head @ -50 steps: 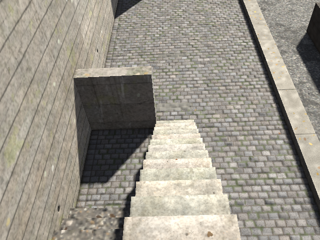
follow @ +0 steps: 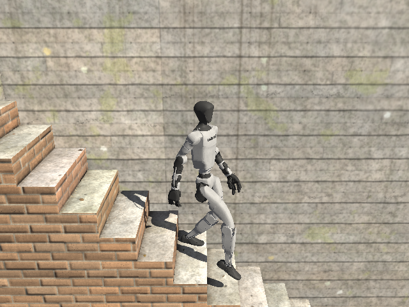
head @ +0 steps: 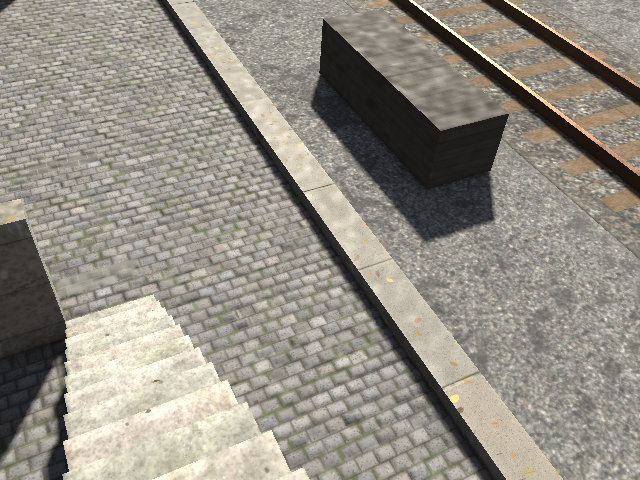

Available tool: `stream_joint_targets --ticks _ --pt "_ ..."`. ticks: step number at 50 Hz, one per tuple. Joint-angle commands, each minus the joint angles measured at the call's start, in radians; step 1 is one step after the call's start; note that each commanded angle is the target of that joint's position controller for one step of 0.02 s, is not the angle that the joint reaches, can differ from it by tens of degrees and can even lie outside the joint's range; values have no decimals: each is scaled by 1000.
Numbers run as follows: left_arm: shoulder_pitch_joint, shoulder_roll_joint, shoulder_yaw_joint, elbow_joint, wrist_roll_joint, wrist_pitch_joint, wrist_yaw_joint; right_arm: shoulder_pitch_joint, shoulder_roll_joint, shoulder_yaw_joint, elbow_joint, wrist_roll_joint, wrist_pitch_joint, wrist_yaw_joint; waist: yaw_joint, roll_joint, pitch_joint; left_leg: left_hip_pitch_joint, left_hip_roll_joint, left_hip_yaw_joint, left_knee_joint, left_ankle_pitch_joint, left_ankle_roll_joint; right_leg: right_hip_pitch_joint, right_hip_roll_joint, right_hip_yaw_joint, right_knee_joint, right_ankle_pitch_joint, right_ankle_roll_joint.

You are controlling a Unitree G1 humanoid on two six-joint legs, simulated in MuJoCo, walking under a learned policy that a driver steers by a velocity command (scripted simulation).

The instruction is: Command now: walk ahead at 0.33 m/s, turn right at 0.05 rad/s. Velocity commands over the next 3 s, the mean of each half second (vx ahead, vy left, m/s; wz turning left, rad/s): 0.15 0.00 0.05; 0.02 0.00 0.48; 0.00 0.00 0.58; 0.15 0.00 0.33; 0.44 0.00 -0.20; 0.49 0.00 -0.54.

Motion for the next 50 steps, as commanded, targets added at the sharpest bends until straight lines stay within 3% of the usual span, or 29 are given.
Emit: stream_joint_targets --ticks 1,3,4,5,6,7,8,9,10,11,13,14,15,17,19,21,22,24,27,29,31,32,33,34,35,36,38,44,50 --pt "-178 2 -22 -76 -2 -46 3 58 -92 -22 -8 0 2 -10 -76 142 168 -159 78 -101 5 722 51 114 18 -85 -220 76 4" --pt "77 59 -6 27 -20 -44 12 -18 -152 -42 -24 -11 10 -21 15 134 82 -109 96 -130 225 833 67 297 -26 -35 -344 102 -12" --pt "377 81 7 142 -15 -61 7 -97 -192 -55 -23 2 26 -10 151 109 -22 -267 111 -115 469 903 86 643 23 -136 -210 149 -8" --pt "511 105 16 187 -8 -70 11 -78 -213 -73 -33 28 27 -4 234 3 6 -375 62 -118 672 809 66 789 -59 -22 -478 159 -12" --pt "597 168 40 228 0 -74 26 -139 -232 -88 -30 14 40 -9 304 -153 33 -507 -109 -25 1100 84 45 917 -131 -7 -587 446 -59" --pt "601 241 25 207 2 -68 22 121 -138 -83 -55 89 51 -15 127 -226 -169 -951 -169 -118 1308 -402 -30 1454 -388 109 75 1283 -125" --pt "612 177 7 175 -33 -50 18 115 -134 -61 -23 93 42 -31 189 -132 -247 -1028 -116 -178 1196 -311 -13 1445 -424 147 87 1345 -145" --pt "546 104 -26 138 -31 -46 19 -18 -199 -81 -44 94 43 -26 184 -65 -176 -996 -66 -181 1062 -115 -17 1231 -407 137 -66 917 -155" --pt "356 95 -38 82 -28 -67 39 -103 -188 -77 -73 69 48 2 117 -43 -158 -828 27 -208 771 180 -34 921 -410 169 -170 344 -232" --pt "311 88 -44 89 -30 -95 44 -152 -209 -90 -62 16 73 12 102 -54 -84 -704 34 -232 669 314 -50 674 -384 191 -195 245 -250" --pt "286 31 -84 97 -21 -128 34 -162 -169 -89 -58 26 133 31 32 4 45 -420 8 -144 348 554 -74 275 -236 29 -249 280 -185" --pt "250 19 -101 96 -16 -126 40 -140 -108 -66 -51 20 149 38 -19 -1 14 -245 26 -111 200 600 -68 187 -190 -25 -235 242 -143" --pt "196 56 -90 78 -14 -137 37 -1 -96 -69 14 20 161 33 -56 -30 -51 -55 -5 -48 283 783 -57 89 -166 -54 -166 204 -117" --pt "272 87 -76 96 -57 -156 29 -142 -154 -89 -22 13 154 25 20 -85 11 -306 -3 -102 259 892 -26 230 -150 0 -128 -79 -117" --pt "376 64 -79 125 -36 -147 31 -335 -180 -92 -105 0 139 13 106 -55 65 -576 40 -216 171 792 -10 412 -232 127 -55 -200 -177" --pt "434 54 -69 131 -1 -126 37 -463 -216 -108 -170 19 117 3 177 -24 72 -759 55 -247 139 720 -25 550 -290 211 13 -302 -209" --pt "449 47 -60 130 -1 -120 44 -480 -216 -109 -191 13 105 13 166 76 90 -703 46 -219 1 961 -25 484 -249 130 61 -391 -176" --pt "353 43 -47 90 4 -119 52 -519 -188 -103 -257 12 108 31 139 45 93 -501 86 -178 -254 1205 -30 308 -193 84 94 -744 -99" --pt "339 74 -29 57 31 -83 92 -481 -155 -98 -272 96 117 90 160 64 110 -263 105 -135 -431 1274 -29 167 -198 64 165 -1015 -84" --pt "335 113 -3 46 42 -51 101 -374 -165 -100 -253 95 119 107 128 64 135 -218 102 -104 -535 1205 -2 205 -176 26 329 -944 -83" --pt "377 126 11 36 33 -18 91 -124 -198 -126 -150 57 104 94 44 206 31 50 49 -18 -586 1180 3 175 -97 -85 715 -1064 -66" --pt "480 106 18 52 29 -5 85 -55 -262 -138 -106 44 92 88 65 382 -32 229 119 -93 -402 1674 10 5 -3 -206 1081 -1429 -9" --pt "505 75 24 16 -7 13 80 -41 -327 -140 -111 53 92 112 109 435 -97 384 272 -228 -73 2126 78 -298 51 -224 1424 -1634 46" --pt "394 109 29 -35 -5 11 70 -29 -383 -162 -140 101 101 117 51 354 -172 395 370 -372 -139 2141 148 -414 54 -169 1521 -1530 65" --pt "249 116 28 -77 14 8 63 -123 -401 -163 -184 84 109 110 50 223 -149 235 396 -448 -227 1766 255 -440 58 -100 1627 -1362 64" --pt "207 71 12 -111 26 4 58 -217 -434 -172 -217 58 112 85 71 217 -165 120 467 -566 -320 1334 358 -460 56 -43 1627 -1279 69" --pt "57 91 9 -146 41 43 82 -392 -322 -129 -283 36 116 57 91 172 -13 -249 344 -529 -453 658 317 -376 38 10 1449 -1059 97" --pt "1 134 32 -229 35 108 86 -370 -254 -69 -288 67 72 45 112 135 25 -403 154 -494 -389 511 186 -432 129 2 1578 -881 154" --pt "-177 117 19 -347 33 133 82 -251 -305 -82 -336 41 59 13 20 183 -61 -104 214 -689 -466 639 223 -545 160 -10 1690 -1223 151"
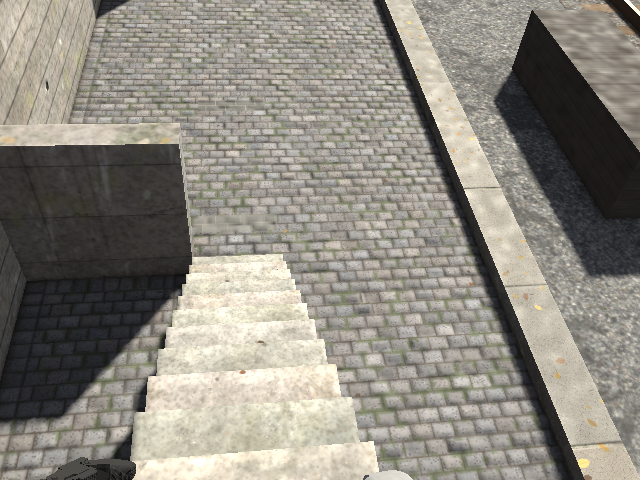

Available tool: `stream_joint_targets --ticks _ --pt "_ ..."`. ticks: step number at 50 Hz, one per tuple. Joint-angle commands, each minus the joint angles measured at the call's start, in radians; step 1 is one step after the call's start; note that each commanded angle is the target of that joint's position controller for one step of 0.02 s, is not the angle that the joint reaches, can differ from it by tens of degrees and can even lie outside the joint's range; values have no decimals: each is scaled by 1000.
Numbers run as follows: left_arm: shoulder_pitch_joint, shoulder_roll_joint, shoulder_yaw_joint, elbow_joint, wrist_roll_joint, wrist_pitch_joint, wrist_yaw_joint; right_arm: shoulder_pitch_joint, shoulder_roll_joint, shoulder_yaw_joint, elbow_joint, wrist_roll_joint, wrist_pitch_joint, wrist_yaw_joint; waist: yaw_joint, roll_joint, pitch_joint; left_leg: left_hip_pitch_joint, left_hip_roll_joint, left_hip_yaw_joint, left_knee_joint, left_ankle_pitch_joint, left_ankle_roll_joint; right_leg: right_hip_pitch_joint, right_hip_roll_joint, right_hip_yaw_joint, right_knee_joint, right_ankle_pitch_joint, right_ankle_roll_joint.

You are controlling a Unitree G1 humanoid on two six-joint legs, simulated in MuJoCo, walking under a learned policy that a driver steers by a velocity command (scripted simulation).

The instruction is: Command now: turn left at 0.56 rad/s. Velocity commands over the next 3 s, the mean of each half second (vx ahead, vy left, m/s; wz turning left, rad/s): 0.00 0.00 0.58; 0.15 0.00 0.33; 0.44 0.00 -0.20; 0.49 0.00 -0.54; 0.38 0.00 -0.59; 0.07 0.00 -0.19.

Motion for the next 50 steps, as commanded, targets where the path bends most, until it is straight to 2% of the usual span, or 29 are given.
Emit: stream_joint_targets --ticks 1,3,6,8,9,11,12,13,14,15,16,17,18,20,22,25,28,32,36,38,39,40,41,43,44,45,46,48,50 --pt "-76 41 4 -112 -2 -10 -6 84 -199 -46 -73 -15 -7 -19 -18 119 -111 357 315 -491 -309 75 243 -145 3 7 67 -165 -20" --pt "-94 50 1 -128 -1 4 -22 72 -231 -61 -96 -30 16 -37 -13 99 -121 360 313 -471 -313 72 279 -104 5 -7 63 -187 -17" --pt "-109 47 -3 -162 -1 16 -35 58 -235 -72 -122 -31 -10 -43 -11 145 -147 397 333 -469 -402 110 306 -17 15 -30 -26 -236 -40" --pt "-86 42 -12 -175 -10 12 -62 36 -242 -84 -134 -17 -5 -46 9 197 -147 298 283 -349 -483 112 253 163 13 -103 -198 -268 -68" --pt "-61 37 -26 -196 -21 14 -84 56 -232 -92 -121 -5 13 -47 22 259 -112 236 224 -255 -579 -111 194 293 14 -152 -571 -440 -99" --pt "282 92 -30 -146 -55 8 -129 -126 -304 -128 -183 -2 42 -63 196 468 -92 -280 148 -127 -806 -442 101 1028 98 -261 -970 -442 -171" --pt "591 169 -3 -77 -87 -15 -131 -150 -324 -146 -183 -4 51 -64 354 241 -55 -498 123 -154 -439 -821 85 1300 65 -38 -1310 -406 -196" --pt "806 164 8 -28 -123 -78 -120 -365 -182 -120 -281 -46 22 -39 504 -158 161 -1216 46 -178 169 -947 43 1382 -249 784 -1684 -938 -250" --pt "903 214 23 6 -49 -99 -51 -652 -254 -150 -442 -38 -85 1 581 -188 135 -1482 -23 -489 295 -726 40 1355 -515 1397 -1894 -423 -351" --pt "766 154 8 32 1 -120 4 -715 -213 -148 -425 -13 -132 13 471 25 193 -1501 -90 -539 357 -571 28 1239 -562 1403 -1958 -201 -363" --pt "572 114 -6 10 36 -129 25 -629 -144 -134 -396 5 -132 13 313 11 182 -1311 -114 -466 440 -429 -5 1025 -524 1161 -1868 78 -317" --pt "399 105 -2 10 52 -140 14 -471 -91 -119 -349 -3 -100 -1 148 -38 150 -1102 -122 -322 652 -346 -57 819 -485 871 -1784 282 -278" --pt "255 61 -17 18 45 -155 -12 -333 -54 -112 -306 -13 -49 -18 15 -70 120 -839 -151 -157 944 -251 -94 492 -435 605 -1742 365 -272" --pt "40 -14 -33 -26 -6 -140 -54 -215 -88 -119 -277 6 48 -24 -103 -86 83 -559 -156 -12 1336 -59 -126 156 -367 268 -1805 296 -253" --pt "24 36 -23 -32 -46 -144 -75 -207 -120 -115 -288 12 110 -27 -100 -11 72 -509 -115 31 1437 30 -128 187 -333 119 -1889 189 -199" --pt "212 66 -22 -3 -53 -142 -66 -106 -104 -124 -221 19 144 5 -48 110 3 -460 -57 91 1409 174 -105 463 -265 -71 -1783 489 -132" --pt "478 117 -5 36 -41 -152 -54 -238 -57 -104 -236 18 157 20 96 20 -22 -628 -50 182 1379 78 -98 845 -311 -79 -1694 734 -173" --pt "660 105 8 61 -9 -147 -27 -392 -53 -92 -272 -3 152 17 227 -149 -79 -679 -12 146 1000 -43 -115 1169 -410 -3 -1685 936 -234" --pt "548 106 6 55 19 -149 -28 -412 -81 -91 -238 -4 120 23 211 -254 -38 -438 75 165 483 -74 -109 1091 -491 33 -1767 687 -256" --pt "486 137 11 64 12 -153 -45 -341 -81 -83 -198 -1 114 41 166 -294 13 -155 70 254 346 -220 -76 863 -471 -32 -1808 598 -258" --pt "447 160 19 73 -5 -169 -54 -252 -79 -80 -151 -17 112 43 130 -301 9 -13 90 248 418 -81 -46 757 -487 -32 -1773 591 -263" --pt "436 156 19 66 1 -151 -56 -270 -103 -82 -174 28 104 49 138 -296 51 -29 55 283 239 -398 -31 764 -462 -54 -1821 407 -257" --pt "456 161 25 79 -1 -133 -49 -246 -90 -72 -141 33 88 60 146 -221 86 73 47 285 140 -481 -5 721 -442 -45 -1804 298 -252" --pt "423 142 23 84 -22 -103 -43 12 -74 -78 -46 35 41 57 27 -35 38 359 49 227 -80 -248 34 633 -416 -84 -1553 261 -220" --pt "476 87 17 70 -5 -102 -49 106 -120 -79 -29 33 11 49 44 203 -1 515 267 -135 -100 15 72 425 -355 -160 -1204 15 -151" --pt "333 79 15 -7 -8 -91 -55 251 -241 -101 37 75 14 47 -26 431 24 499 366 -511 -255 70 190 108 -106 -92 -1013 -276 -117" --pt "228 122 27 -15 -25 -91 -46 223 -213 -82 10 74 0 49 -48 255 106 446 383 -505 -322 -147 190 31 -112 48 -1005 -133 -127" --pt "287 110 25 42 -29 -102 -43 74 -148 -55 -20 31 4 26 60 183 119 265 342 -340 -318 -359 188 140 -151 42 -1020 71 -120" --pt "408 90 40 147 -19 -95 -39 -37 -109 -43 -58 -11 -14 27 137 185 47 101 298 -210 -292 -154 203 352 -136 24 -968 228 -112"
Over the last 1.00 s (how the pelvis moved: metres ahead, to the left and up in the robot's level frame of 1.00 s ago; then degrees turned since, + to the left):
0.24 0.01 -0.35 17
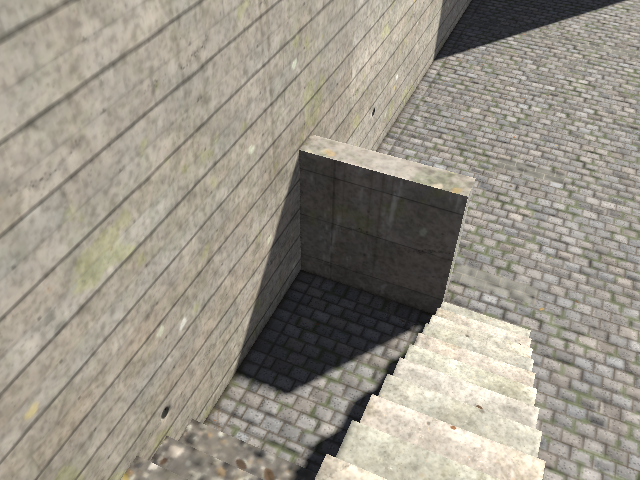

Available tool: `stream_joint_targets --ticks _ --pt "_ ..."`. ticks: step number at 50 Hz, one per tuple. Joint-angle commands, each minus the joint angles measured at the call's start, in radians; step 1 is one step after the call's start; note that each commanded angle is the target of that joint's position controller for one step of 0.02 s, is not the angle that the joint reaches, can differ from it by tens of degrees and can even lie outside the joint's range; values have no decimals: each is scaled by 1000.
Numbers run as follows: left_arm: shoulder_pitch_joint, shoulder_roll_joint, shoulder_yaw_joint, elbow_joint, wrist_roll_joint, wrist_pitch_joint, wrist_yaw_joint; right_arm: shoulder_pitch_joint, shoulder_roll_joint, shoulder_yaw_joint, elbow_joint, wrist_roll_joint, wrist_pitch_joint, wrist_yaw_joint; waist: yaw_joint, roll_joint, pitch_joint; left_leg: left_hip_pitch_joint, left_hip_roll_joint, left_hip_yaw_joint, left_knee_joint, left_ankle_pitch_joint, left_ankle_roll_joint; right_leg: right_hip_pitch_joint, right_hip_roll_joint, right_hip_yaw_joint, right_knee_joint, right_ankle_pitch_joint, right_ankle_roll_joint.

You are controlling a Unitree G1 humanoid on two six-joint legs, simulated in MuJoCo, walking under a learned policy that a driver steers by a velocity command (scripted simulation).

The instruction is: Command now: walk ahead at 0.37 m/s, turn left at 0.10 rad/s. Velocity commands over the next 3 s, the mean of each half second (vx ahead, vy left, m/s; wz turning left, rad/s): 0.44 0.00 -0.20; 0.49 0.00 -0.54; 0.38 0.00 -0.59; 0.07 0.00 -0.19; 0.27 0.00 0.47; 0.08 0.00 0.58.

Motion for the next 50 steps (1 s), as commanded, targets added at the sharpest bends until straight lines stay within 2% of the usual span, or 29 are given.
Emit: stream_joint_targets --ticks 1,6,8,10,13,16,18,20,22,23,24,25,26,27,28,29,30,31,32,34,35,36,38,41,42,46,47,49,50 --pt "52 120 53 13 2 -9 5 -100 -78 0 -92 -48 -50 -1 60 106 75 -84 235 -398 -386 244 148 -140 52 25 119 257 -4" --pt "-83 69 53 31 19 8 -4 36 -99 18 -25 -8 -114 -14 39 99 61 56 250 -332 -231 499 99 -329 119 158 96 457 -3" --pt "-94 63 52 47 22 7 -19 79 -100 25 -13 -22 -129 -19 38 77 87 -17 230 -261 -245 428 87 -264 147 124 -35 587 0" --pt "-150 53 52 36 51 -2 -33 110 -84 31 9 -36 -142 -38 21 71 114 7 234 -231 -169 464 80 -274 140 121 -177 714 -10" --pt "-196 21 40 39 51 -29 -51 159 -76 30 26 -33 -152 -50 -18 27 117 -10 213 -190 -62 381 50 -189 148 61 -339 828 -31" --pt "-287 -3 24 18 25 -45 -64 195 -57 37 55 -44 -137 -65 -75 74 151 1 214 -164 9 393 54 -128 131 13 -521 829 -59" --pt "-298 -22 13 7 -19 -64 -71 238 -20 46 90 -68 -122 -69 -108 67 191 22 206 -154 64 435 51 -60 97 -11 -712 866 -76" --pt "-196 -5 21 41 -13 -73 -68 225 -42 37 113 -64 -115 -54 -77 81 170 -69 221 -162 155 518 51 97 116 -72 -588 790 -114" --pt "-83 41 39 75 -55 -58 -56 252 -82 14 138 -95 -80 -62 -32 83 141 89 227 -166 270 638 59 155 36 41 -899 525 -137" --pt "-33 58 41 93 -42 -58 -51 294 -72 19 153 -97 -78 -55 -14 49 137 154 221 -165 434 824 50 203 63 -14 -949 600 -150" --pt "153 72 53 170 -18 -51 -45 221 -102 10 151 -73 -81 -36 98 -4 53 -31 154 -77 727 807 11 503 112 -134 -876 749 -177" --pt "283 120 63 226 -17 -38 -51 149 -115 -14 111 -62 -74 -32 146 -164 43 -335 0 34 1190 125 -36 698 -26 72 -861 950 -286" --pt "268 138 43 197 -17 -25 -67 161 -91 -16 16 -35 -74 -25 47 -148 -27 -739 -24 52 1310 -386 -77 975 -253 296 -451 1561 -362" --pt "225 141 42 162 -55 -9 -64 120 -98 -8 -14 -33 -62 -20 53 -51 -80 -802 4 7 1257 -335 -101 935 -338 385 -478 1529 -454" --pt "168 174 56 142 -46 -7 -52 36 -103 -6 -42 -47 -58 -18 70 -2 -28 -838 36 -87 1154 -301 -103 757 -370 489 -602 1009 -511" --pt "45 169 54 117 -21 -12 -40 -7 -111 -4 -61 -57 -39 -22 13 39 48 -817 63 -107 1004 -216 -90 537 -317 523 -680 566 -476" --pt "-32 141 37 92 -31 -25 -30 -58 -119 -9 -75 -75 -18 -27 -12 19 79 -773 45 -82 1022 -213 -98 379 -284 543 -692 499 -437" --pt "-44 56 3 111 -21 -48 -25 16 -96 -10 -54 -89 -6 -37 -77 72 100 -698 95 -131 774 163 -124 250 -173 410 -622 555 -327" --pt "-57 14 -22 104 -38 -64 -10 40 -32 3 -47 -87 18 -35 -91 19 79 -578 80 -90 712 290 -159 94 -123 368 -649 549 -286" --pt "-73 46 -24 118 -52 -67 8 70 -4 15 -50 -103 50 -19 -119 -49 85 -348 82 -33 615 423 -188 -145 -31 342 -663 463 -243" --pt "-50 110 -11 122 -44 -74 18 117 -25 9 -14 -108 50 -20 -128 -56 41 -285 79 -29 695 504 -173 -133 -44 386 -618 489 -234" --pt "-51 110 -9 123 -36 -64 22 132 -61 -2 -12 -98 43 -19 -130 -56 55 -294 94 -36 651 483 -156 -112 -37 382 -592 508 -229" --pt "-47 96 -9 98 -35 -51 27 58 -78 -1 -28 -99 16 -28 -91 -95 108 -302 98 -27 607 382 -147 -87 -23 395 -548 526 -229" --pt "114 96 6 149 0 -57 46 -143 -131 -12 -89 -74 -22 -24 37 -123 129 -713 113 -191 485 335 -138 368 -48 569 -426 470 -309" --pt "179 102 12 182 9 -78 41 -198 -143 -21 -102 -93 -25 -19 56 -85 130 -821 100 -210 419 417 -144 459 -42 600 -346 416 -339" --pt "160 126 23 169 7 -119 44 -226 -122 -25 -99 -65 -39 -9 43 -123 138 -733 73 -197 354 350 -138 343 -38 669 -308 423 -355" --pt "55 59 0 141 -4 -101 59 -188 -106 -1 -123 -76 -30 6 -24 -45 125 -434 43 -150 188 629 -151 59 68 550 -316 159 -297" --pt "-113 80 4 107 15 -95 68 -11 -73 7 -71 -46 -23 23 -105 -125 140 92 -29 -9 76 715 -169 -359 154 369 -253 -87 -233" --pt "-152 20 -1 61 37 -93 62 149 -17 6 -55 17 -41 42 -162 -193 101 370 -47 169 -142 751 -226 -420 248 193 -144 -49 -192"
Over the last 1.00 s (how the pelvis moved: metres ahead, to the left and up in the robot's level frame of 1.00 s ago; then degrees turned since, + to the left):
-0.06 0.03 0.18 25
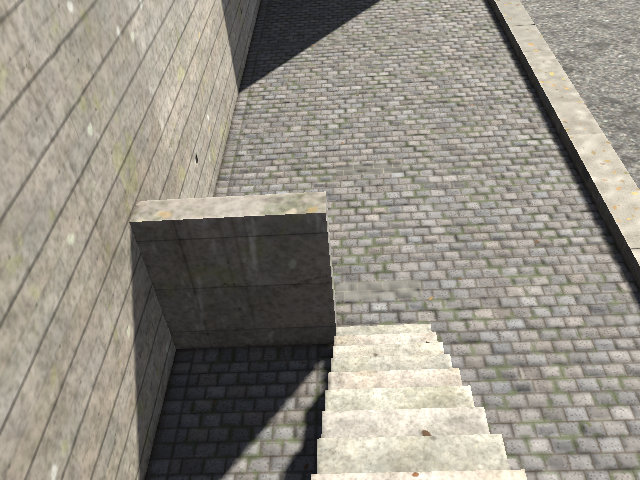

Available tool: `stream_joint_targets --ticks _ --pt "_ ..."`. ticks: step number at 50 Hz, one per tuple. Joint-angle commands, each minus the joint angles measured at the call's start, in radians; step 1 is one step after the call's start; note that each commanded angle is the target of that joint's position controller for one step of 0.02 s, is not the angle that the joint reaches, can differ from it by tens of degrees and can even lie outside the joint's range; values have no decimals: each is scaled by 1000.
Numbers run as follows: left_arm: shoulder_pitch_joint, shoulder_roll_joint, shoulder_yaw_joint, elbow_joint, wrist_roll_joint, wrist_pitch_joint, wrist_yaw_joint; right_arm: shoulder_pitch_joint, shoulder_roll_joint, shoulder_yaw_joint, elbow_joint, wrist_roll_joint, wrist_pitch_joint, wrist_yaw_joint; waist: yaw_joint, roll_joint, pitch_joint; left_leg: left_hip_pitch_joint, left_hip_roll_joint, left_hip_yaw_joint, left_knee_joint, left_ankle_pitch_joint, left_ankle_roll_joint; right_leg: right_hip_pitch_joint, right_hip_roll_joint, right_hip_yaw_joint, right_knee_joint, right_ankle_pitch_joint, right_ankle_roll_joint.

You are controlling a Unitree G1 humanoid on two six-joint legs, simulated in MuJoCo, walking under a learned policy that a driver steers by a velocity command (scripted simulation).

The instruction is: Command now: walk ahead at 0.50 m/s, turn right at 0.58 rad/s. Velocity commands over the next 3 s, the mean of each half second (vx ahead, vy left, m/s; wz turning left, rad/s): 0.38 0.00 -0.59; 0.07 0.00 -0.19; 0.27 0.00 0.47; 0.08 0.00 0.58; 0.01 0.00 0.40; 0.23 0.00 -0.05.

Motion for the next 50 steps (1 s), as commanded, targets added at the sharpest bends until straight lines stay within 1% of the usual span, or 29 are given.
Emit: stream_joint_targets --ticks 1,2,3,4,5,6,7,8,9,10,11,16,18,20,24,26,27,30,32,33,34,35,37,38,39,40,43,45,50 --pt "-185 89 24 -130 48 -3 13 329 38 -4 22 98 -17 29 -189 -189 157 716 -10 253 -569 242 -78 -535 100 -32 -6 304 -99" --pt "-80 63 30 -99 57 -5 4 382 -14 -35 73 103 -33 15 -200 -20 103 833 141 108 -609 313 -105 -515 125 -39 343 172 -86" --pt "-20 49 40 -74 25 2 3 446 -41 -41 92 79 -41 20 -204 -19 45 782 166 35 -530 154 -129 -485 104 -32 725 127 -76" --pt "-55 -43 21 -141 -64 3 -17 447 -54 -12 100 47 -40 21 -161 26 80 717 212 -18 -345 368 -189 -607 112 -28 1033 129 -55" --pt "140 -85 7 -213 -151 -24 -16 508 -122 -23 160 3 -67 42 33 198 -49 930 362 -131 -58 929 -226 -820 -38 -83 1050 194 -33" --pt "191 -26 16 -155 -134 -32 -10 561 -170 -65 195 17 -71 44 1 153 -98 954 418 -166 -129 773 -213 -901 -90 -134 1061 331 -12" --pt "114 -4 30 -148 -73 -10 -7 554 -220 -95 207 34 -90 31 -46 286 -115 805 494 -375 -370 83 -64 -890 -119 -158 1087 465 8" --pt "-72 79 55 -169 -27 13 -11 479 -74 -59 193 17 -95 23 -92 171 54 604 453 -404 -537 -227 -37 -899 -152 -153 1065 587 -5" --pt "-167 87 55 -183 -15 49 -27 336 -1 -33 169 0 -90 11 -75 90 181 411 412 -356 -589 -413 -22 -880 -155 -155 1099 660 -7" --pt "-220 56 50 -231 -13 78 -38 309 -12 -28 156 -6 -88 12 -67 155 262 293 456 -367 -597 -373 11 -882 -184 -157 1082 666 -12" --pt "-233 0 29 -256 4 78 -55 289 75 1 164 6 -100 21 -27 39 325 212 366 -232 -504 -478 -30 -925 -204 -88 870 873 -27" --pt "-302 -47 17 -304 -20 96 -54 247 30 10 159 -33 -117 21 20 81 383 -57 325 -18 -603 -394 60 -711 -148 -221 542 980 31" --pt "-309 -31 26 -310 -16 109 -55 262 -19 -5 170 -25 -114 12 21 86 340 72 341 45 -570 -237 95 -706 -174 -257 466 969 34" --pt "-344 -3 47 -311 -19 127 -28 364 -16 -7 196 -38 -91 4 -28 76 275 306 368 67 -469 -240 160 -814 -169 -249 504 935 20" --pt "-499 19 69 -377 -28 139 -29 395 -12 -24 165 -45 -77 -30 -73 71 236 519 455 69 -465 -301 262 -906 -195 -208 467 789 42" --pt "-565 22 65 -425 -37 135 -52 322 0 -24 133 -44 -65 -40 -53 79 248 540 457 145 -473 -244 215 -857 -252 -206 194 716 50" --pt "-577 7 45 -427 -23 133 -67 284 -60 -44 117 -39 -65 -49 -72 122 184 521 453 187 -445 -190 189 -726 -255 -249 155 724 46" --pt "-419 37 44 -373 -53 135 -71 83 -149 -61 35 -30 -35 -28 14 144 96 308 410 363 -340 23 100 -221 -242 -323 -116 597 25" --pt "-185 102 63 -320 -44 95 -50 44 -177 -66 24 0 -16 -6 122 80 -34 274 356 326 33 28 73 116 -157 -338 -336 606 24" --pt "-22 130 70 -260 -43 69 -52 -42 -192 -76 8 2 1 -13 229 -73 -16 83 293 257 371 -293 60 297 -174 -213 -536 634 4" --pt "-22 161 45 -223 -96 41 -53 29 -46 -32 -20 -21 30 -24 98 -393 91 -206 151 180 717 -879 44 261 -286 -60 -426 1452 53" --pt "56 225 40 -198 -184 34 -50 68 81 9 -101 -25 46 -55 49 -578 -83 -178 20 11 736 -931 -1 210 -378 196 -624 1821 97" --pt "-31 171 -5 -213 -122 35 -24 104 76 10 -54 13 73 -72 -36 -407 -10 -157 -54 -105 717 -735 -16 18 -416 277 -818 954 122" --pt "-145 126 -29 -237 -96 37 -17 102 66 7 -8 11 83 -68 -84 -357 18 -122 -46 -124 673 -639 -25 -57 -411 247 -844 761 120" --pt "-241 108 -38 -275 -43 30 -23 113 37 -16 48 31 95 -58 -112 -285 10 -45 -48 -89 635 -513 -20 -126 -395 175 -864 762 84" --pt "-272 74 -53 -268 -28 -2 -42 123 14 -28 82 36 118 -60 -135 -243 12 29 -29 -83 596 -458 -10 -191 -398 135 -855 793 52" --pt "-201 59 -68 -223 -45 -76 -64 101 -13 -42 166 21 151 -60 -144 -96 -5 111 -5 -110 498 -392 37 -139 -446 122 -819 1115 -16" --pt "-124 42 -74 -194 -54 -81 -56 44 -14 -44 195 15 138 -54 -115 -33 18 117 -12 -97 427 -368 65 -64 -437 46 -805 1289 -18" --pt "-62 33 -69 -172 -50 -57 -44 -20 8 -40 183 26 143 -40 -49 -135 9 96 -17 -4 305 -339 81 153 -387 -144 -873 1410 18"
Over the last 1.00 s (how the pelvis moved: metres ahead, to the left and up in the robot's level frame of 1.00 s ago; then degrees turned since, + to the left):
0.36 0.04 -0.27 -23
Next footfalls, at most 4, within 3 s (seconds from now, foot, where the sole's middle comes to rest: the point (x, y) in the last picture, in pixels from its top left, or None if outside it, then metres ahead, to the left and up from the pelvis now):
0.06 left None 0.13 0.13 -0.86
0.66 right None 0.19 -0.25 -0.86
1.66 left None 0.18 -0.13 -0.86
1.96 right None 0.19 -0.33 -0.86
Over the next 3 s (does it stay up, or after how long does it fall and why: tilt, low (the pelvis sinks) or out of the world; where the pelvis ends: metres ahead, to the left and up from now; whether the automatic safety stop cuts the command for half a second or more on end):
stays up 0.17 -0.09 -0.10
